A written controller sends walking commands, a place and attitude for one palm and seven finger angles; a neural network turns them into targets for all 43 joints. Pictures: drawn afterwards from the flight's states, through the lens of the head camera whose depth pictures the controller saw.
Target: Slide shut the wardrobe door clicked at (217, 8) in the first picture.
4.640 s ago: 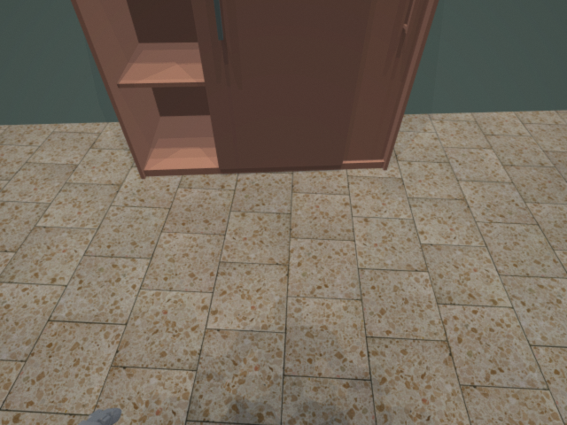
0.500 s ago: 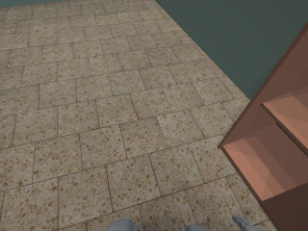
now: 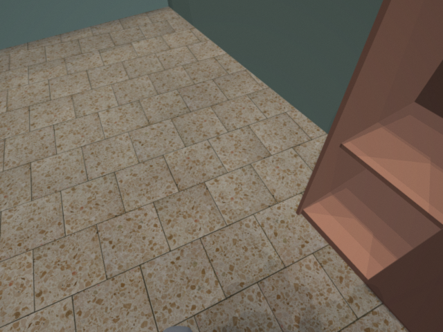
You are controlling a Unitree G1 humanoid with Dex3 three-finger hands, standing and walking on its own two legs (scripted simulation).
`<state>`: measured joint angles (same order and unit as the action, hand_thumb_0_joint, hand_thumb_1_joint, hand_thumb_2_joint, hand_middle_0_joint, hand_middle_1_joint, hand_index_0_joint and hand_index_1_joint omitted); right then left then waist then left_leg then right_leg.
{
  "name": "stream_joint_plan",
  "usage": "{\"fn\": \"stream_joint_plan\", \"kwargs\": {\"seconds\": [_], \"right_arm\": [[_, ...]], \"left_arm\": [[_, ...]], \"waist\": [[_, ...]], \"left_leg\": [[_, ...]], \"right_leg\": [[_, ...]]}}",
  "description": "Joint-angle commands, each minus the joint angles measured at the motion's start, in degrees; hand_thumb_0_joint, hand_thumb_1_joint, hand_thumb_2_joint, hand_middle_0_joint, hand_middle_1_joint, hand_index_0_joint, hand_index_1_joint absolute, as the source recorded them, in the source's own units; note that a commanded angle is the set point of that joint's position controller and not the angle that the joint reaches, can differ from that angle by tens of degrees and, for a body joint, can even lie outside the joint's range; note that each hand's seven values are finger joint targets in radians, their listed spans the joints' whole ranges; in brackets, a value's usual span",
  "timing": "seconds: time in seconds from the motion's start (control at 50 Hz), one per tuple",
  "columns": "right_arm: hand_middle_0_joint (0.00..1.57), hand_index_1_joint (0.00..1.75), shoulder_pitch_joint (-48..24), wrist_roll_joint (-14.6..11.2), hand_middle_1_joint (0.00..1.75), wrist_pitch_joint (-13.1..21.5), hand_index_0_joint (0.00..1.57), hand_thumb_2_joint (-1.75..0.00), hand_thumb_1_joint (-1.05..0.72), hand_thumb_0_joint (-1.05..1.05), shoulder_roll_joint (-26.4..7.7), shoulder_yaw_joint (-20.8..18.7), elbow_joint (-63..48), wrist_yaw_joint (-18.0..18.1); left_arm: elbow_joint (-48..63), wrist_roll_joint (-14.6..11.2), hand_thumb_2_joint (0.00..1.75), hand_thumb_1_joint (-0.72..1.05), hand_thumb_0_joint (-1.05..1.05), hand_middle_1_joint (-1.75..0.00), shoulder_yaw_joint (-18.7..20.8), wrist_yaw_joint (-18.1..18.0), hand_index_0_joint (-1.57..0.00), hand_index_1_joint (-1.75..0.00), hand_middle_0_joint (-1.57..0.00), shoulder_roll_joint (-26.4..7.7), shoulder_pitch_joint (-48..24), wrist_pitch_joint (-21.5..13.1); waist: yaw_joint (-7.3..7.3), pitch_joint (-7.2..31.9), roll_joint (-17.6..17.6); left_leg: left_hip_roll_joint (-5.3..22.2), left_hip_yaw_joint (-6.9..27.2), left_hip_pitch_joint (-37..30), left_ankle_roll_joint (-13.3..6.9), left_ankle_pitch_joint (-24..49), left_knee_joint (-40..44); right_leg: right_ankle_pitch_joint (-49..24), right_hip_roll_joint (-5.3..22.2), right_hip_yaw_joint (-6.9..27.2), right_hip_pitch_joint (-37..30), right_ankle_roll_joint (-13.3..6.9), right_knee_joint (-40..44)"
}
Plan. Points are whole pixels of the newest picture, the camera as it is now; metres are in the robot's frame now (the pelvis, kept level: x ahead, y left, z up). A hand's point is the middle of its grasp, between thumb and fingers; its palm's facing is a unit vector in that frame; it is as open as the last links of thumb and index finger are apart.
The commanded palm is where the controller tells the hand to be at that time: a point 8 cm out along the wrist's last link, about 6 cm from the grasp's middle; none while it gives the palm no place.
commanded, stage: turn to face it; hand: right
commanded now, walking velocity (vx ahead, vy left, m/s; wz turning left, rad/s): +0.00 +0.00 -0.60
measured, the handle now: out of the picture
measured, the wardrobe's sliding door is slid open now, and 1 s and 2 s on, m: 0.40 0.40 0.40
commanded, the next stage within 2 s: take the last steps up to it in 1.32 s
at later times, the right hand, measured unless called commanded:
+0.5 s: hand out of the picture -0.04 -0.16 -0.16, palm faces +0.35 +0.90 -0.25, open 7.4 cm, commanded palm none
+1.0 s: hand out of the picture -0.08 -0.22 -0.16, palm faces +0.59 +0.76 -0.29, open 7.4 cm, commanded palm none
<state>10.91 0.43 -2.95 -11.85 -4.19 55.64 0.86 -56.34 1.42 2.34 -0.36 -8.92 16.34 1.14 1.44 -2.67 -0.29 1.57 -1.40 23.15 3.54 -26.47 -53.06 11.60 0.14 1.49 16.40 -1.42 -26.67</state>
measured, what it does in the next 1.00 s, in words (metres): steps on the spot, turning right: left foot, then right foot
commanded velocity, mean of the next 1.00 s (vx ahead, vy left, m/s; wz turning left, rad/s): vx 0.00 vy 0.00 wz -0.58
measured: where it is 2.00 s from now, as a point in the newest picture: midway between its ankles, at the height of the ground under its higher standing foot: outside the picture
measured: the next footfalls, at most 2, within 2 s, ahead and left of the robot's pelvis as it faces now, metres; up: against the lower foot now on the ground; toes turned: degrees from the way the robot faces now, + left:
left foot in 0.16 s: +0.03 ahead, +0.15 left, +0.00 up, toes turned -5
right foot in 0.60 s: -0.07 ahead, -0.09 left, +0.00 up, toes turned -30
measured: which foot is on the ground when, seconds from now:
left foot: up 0.00-0.14, down 0.16-0.60, up 0.62-1.00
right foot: down 0.00-0.16, up 0.18-0.58, down 0.60-1.00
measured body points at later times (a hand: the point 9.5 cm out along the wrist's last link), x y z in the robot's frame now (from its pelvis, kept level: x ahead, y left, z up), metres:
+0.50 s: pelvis -0.03 +0.04 +0.00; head +0.00 +0.05 +0.44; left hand +0.16 +0.27 -0.14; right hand -0.06 -0.21 -0.14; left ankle -0.01 +0.15 -0.74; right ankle -0.09 -0.09 -0.69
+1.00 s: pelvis -0.05 +0.03 +0.00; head -0.02 +0.01 +0.44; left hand +0.15 +0.19 -0.15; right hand -0.12 -0.26 -0.13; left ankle +0.04 +0.14 -0.70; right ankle -0.10 -0.07 -0.74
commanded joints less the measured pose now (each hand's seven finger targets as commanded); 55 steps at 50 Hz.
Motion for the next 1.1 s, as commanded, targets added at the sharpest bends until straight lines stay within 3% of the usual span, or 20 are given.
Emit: {"fn": "stream_joint_plan", "kwargs": {"seconds": [0.0,0.1,0.12,0.14,0.16,0.2,0.26,0.42,0.5,0.54,0.56,0.58,0.6,0.64,0.72,0.94,1.02,1.04,1.06,1.08], "right_arm": [[0.2,0.3,-3.97,-0.47,0.3,2.1,0.2,-0.9,-0.9,0.0,-2.53,-0.63,-6.52,0.49],[0.2,0.3,2.74,-0.71,0.3,2.43,0.2,-0.9,-0.9,0.0,-4.62,-1.07,-5.36,0.87],[0.2,0.3,5.34,-0.44,0.3,2.72,0.2,-0.9,-0.9,0.0,-6.75,-1.51,-5.04,1.16],[0.2,0.3,5.87,0.63,0.3,3.25,0.2,-0.9,-0.9,0.0,-12.37,-2.49,-5.36,1.65],[0.2,0.3,4.35,0.74,0.3,2.86,0.2,-0.9,-0.9,0.0,-14.77,-2.3,-6.73,1.48],[0.2,0.3,-0.77,0.53,0.3,3.04,0.2,-0.9,-0.9,0.0,-10.87,-1.54,-7.86,1.43],[0.2,0.3,-2.46,0.8,0.3,3.54,0.2,-0.9,-0.9,0.0,-8.36,-0.46,-8.6,1.3],[0.2,0.3,5.47,1.28,0.3,3.1,0.2,-0.9,-0.9,0.0,-12.76,-1.02,-6.79,1.0],[0.2,0.3,5.11,1.44,0.3,2.71,0.2,-0.9,-0.9,0.0,-14.22,-1.76,-6.57,0.86],[0.2,0.3,4.78,0.93,0.3,2.34,0.2,-0.9,-0.9,0.0,-14.06,-1.89,-6.12,0.57],[0.2,0.3,4.74,0.41,0.3,2.04,0.2,-0.9,-0.9,0.0,-13.29,-1.82,-6.49,0.34],[0.2,0.3,4.21,0.03,0.3,1.82,0.2,-0.9,-0.9,0.0,-9.78,-1.48,-8.81,-0.19],[0.2,0.3,0.42,0.57,0.3,1.53,0.2,-0.9,-0.9,0.0,-8.29,-0.41,-11.22,-0.11],[0.2,0.3,-3.84,0.43,0.3,1.01,0.2,-0.9,-0.9,0.0,-8.21,-0.82,-10.76,0.42],[0.2,0.3,0.98,0.45,0.3,0.97,0.2,-0.9,-0.9,0.0,-8.83,-1.42,-7.5,-0.41],[0.2,0.3,-4.59,-0.14,0.3,1.55,0.2,-0.9,-0.9,0.0,-7.27,-0.65,-10.53,0.4],[0.2,0.3,1.65,-0.5,0.3,2.41,0.2,-0.9,-0.9,0.0,-7.32,-0.68,-9.37,0.81],[0.2,0.3,3.65,-0.2,0.3,3.13,0.2,-0.9,-0.9,0.0,-9.45,-0.97,-9.07,1.06],[0.2,0.3,4.79,0.78,0.3,3.77,0.2,-0.9,-0.9,0.0,-14.79,-1.98,-9.01,1.58],[0.2,0.3,4.49,0.63,0.3,3.26,0.2,-0.9,-0.9,0.0,-16.36,-1.63,-9.85,1.19]], "left_arm": [[3.55,0.07,0.9,0.9,0.0,-0.3,3.81,-0.88,-0.2,-0.3,-0.2,-13.89,2.51,-0.31],[6.1,-0.33,0.9,0.9,0.0,-0.3,4.63,-0.17,-0.2,-0.3,-0.2,-14.59,-2.67,0.56],[6.85,-0.71,0.9,0.9,0.0,-0.3,4.57,0.14,-0.2,-0.3,-0.2,-13.26,-3.63,0.72],[8.06,-1.17,0.9,0.9,0.0,-0.3,4.0,0.62,-0.2,-0.3,-0.2,-9.48,-3.09,0.88],[9.42,-0.34,0.9,0.9,0.0,-0.3,4.07,0.6,-0.2,-0.3,-0.2,-9.33,-4.88,0.85],[7.5,0.12,0.9,0.9,0.0,-0.3,4.56,1.11,-0.2,-0.3,-0.2,-10.84,-5.83,2.26],[6.04,0.02,0.9,0.9,0.0,-0.3,3.9,1.95,-0.2,-0.3,-0.2,-9.6,-4.63,2.48],[9.35,-0.54,0.9,0.9,0.0,-0.3,2.59,2.34,-0.2,-0.3,-0.2,-9.47,-13.93,2.29],[10.05,-0.88,0.9,0.9,0.0,-0.3,2.11,2.23,-0.2,-0.3,-0.2,-9.53,-13.18,1.4],[9.67,-0.76,0.9,0.9,0.0,-0.3,2.3,2.1,-0.2,-0.3,-0.2,-10.75,-9.93,0.89],[8.83,-0.58,0.9,0.9,0.0,-0.3,3.01,2.07,-0.2,-0.3,-0.2,-13.46,-6.35,0.39],[8.78,-0.1,0.9,0.9,0.0,-0.3,4.78,1.72,-0.2,-0.3,-0.2,-20.49,-2.84,-0.14],[7.65,-0.6,0.9,0.9,0.0,-0.3,5.44,1.48,-0.2,-0.3,-0.2,-23.68,0.6,0.26],[6.85,-0.56,0.9,0.9,0.0,-0.3,4.73,0.12,-0.2,-0.3,-0.2,-20.95,0.07,-0.11],[9.46,-0.48,0.9,0.9,0.0,-0.3,3.19,0.16,-0.2,-0.3,-0.2,-16.23,-8.41,-0.55],[7.56,0.05,0.9,0.9,0.0,-0.3,4.08,0.14,-0.2,-0.3,-0.2,-16.0,-3.15,0.23],[8.08,-0.32,0.9,0.9,0.0,-0.3,4.09,0.18,-0.2,-0.3,-0.2,-15.13,-5.6,0.48],[8.26,-0.78,0.9,0.9,0.0,-0.3,3.85,0.46,-0.2,-0.3,-0.2,-13.31,-5.15,0.4],[8.95,-1.28,0.9,0.9,0.0,-0.3,3.11,0.7,-0.2,-0.3,-0.2,-8.96,-3.08,0.22],[9.51,-0.5,0.9,0.9,0.0,-0.3,3.72,0.48,-0.2,-0.3,-0.2,-10.17,-2.82,0.41]], "waist": [[1.66,8.03,10.49],[-1.49,8.72,9.76],[-2.94,8.64,5.6],[-3.24,7.49,-9.94],[-3.5,4.97,-15.71],[-1.1,-0.41,-11.92],[0.36,-2.23,-8.76],[-4.18,1.04,-9.92],[-3.93,4.26,-12.56],[-2.24,6.25,-9.79],[0.07,8.73,-3.75],[2.19,10.51,13.48],[3.72,9.51,16.6],[3.52,7.59,13.02],[-1.14,3.93,9.22],[0.99,4.96,8.96],[-2.36,7.03,8.49],[-3.34,7.51,2.78],[-3.1,7.98,-14.5],[-2.85,7.25,-14.16]], "left_leg": [[-0.72,0.97,3.12,0.39,-0.9,5.96],[-1.78,-0.44,-12.31,-0.27,10.51,25.3],[1.68,2.21,-19.86,-1.12,14.02,32.93],[16.28,15.68,-26.76,-5.69,12.57,39.0],[26.49,21.49,-18.56,-11.32,16.64,39.54],[21.1,15.4,-8.01,-11.29,14.12,39.5],[16.3,3.86,-9.15,-9.65,25.58,35.34],[19.34,-0.38,-16.93,-11.39,34.76,32.26],[20.4,-2.36,-18.68,-10.57,38.77,28.27],[18.74,-6.35,-16.51,-6.93,36.76,22.08],[17.37,-8.71,-10.32,-3.9,31.52,14.27],[9.5,-10.93,6.24,0.96,5.36,1.03],[6.74,-6.15,13.05,1.83,-12.46,-7.54],[6.24,0.38,13.98,1.39,-6.8,-14.35],[5.16,0.73,8.98,1.94,5.07,-13.06],[0.75,1.92,2.64,1.19,0.77,5.33],[-0.87,1.08,-12.31,0.19,11.17,23.75],[2.64,4.22,-20.51,-0.39,16.72,32.6],[18.63,20.13,-28.05,-5.38,23.37,37.06],[26.34,22.3,-20.55,-11.03,28.81,36.13]], "right_leg": [[-28.27,13.3,16.79,-12.46,-8.99,4.49],[-19.32,9.0,17.83,-2.05,-5.2,1.29],[-10.24,6.43,16.24,4.9,-2.46,-1.96],[6.69,-0.77,6.66,17.36,2.26,-13.61],[21.58,-3.08,0.98,19.27,3.91,-26.49],[16.36,0.79,2.61,17.38,3.73,-40.06],[10.05,2.15,-0.7,17.25,5.34,-43.3],[14.25,2.02,-5.78,12.01,5.96,-26.14],[14.58,1.58,-7.75,5.96,4.61,-15.11],[5.8,0.99,-8.76,-2.09,3.84,-3.01],[-2.95,3.3,-6.09,-11.67,2.62,3.67],[-21.12,18.07,13.72,-22.05,-4.15,5.37],[-34.77,26.04,19.25,-20.78,-10.78,5.3],[-29.51,21.35,17.99,-15.13,-10.44,4.84],[-20.79,12.1,9.09,-8.19,-6.53,7.11],[-21.95,11.44,19.45,-9.24,-9.46,5.03],[-21.02,8.49,19.36,-1.98,-6.28,-0.56],[-13.49,5.57,17.31,3.9,-3.31,-5.03],[10.06,-2.97,5.94,15.43,1.95,-17.58],[23.32,-4.14,3.55,15.68,3.01,-29.1]]}}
